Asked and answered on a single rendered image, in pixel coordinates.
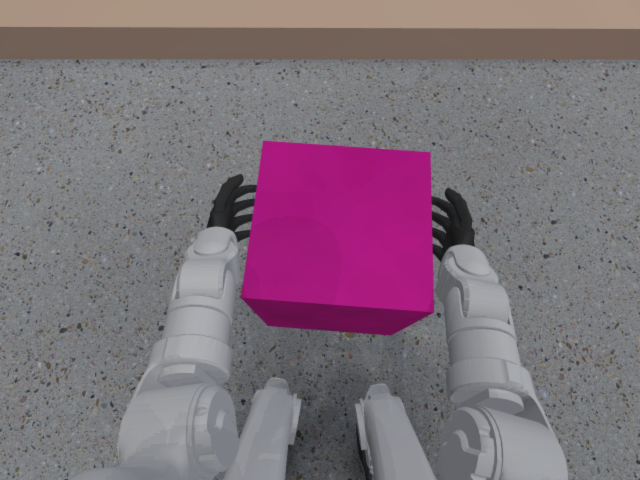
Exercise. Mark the robot thigh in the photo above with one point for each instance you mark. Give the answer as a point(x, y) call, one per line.
point(386, 433)
point(263, 444)

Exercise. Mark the robot right hand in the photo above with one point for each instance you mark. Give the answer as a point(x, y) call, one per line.
point(458, 226)

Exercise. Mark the right robot forearm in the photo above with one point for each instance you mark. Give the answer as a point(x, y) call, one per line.
point(485, 367)

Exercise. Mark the carton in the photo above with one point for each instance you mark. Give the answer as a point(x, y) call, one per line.
point(341, 238)

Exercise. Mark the left robot thigh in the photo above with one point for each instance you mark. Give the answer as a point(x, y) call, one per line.
point(263, 444)

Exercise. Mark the robot left upper arm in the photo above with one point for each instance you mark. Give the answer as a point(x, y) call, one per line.
point(179, 433)

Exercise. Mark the left robot forearm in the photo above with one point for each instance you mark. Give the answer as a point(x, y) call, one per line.
point(194, 345)

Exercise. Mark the right robot thigh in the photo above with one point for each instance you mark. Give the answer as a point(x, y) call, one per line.
point(386, 433)

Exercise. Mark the robot left hand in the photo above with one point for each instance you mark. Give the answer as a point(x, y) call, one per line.
point(224, 210)

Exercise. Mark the robot right upper arm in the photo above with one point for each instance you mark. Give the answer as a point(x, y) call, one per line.
point(479, 443)

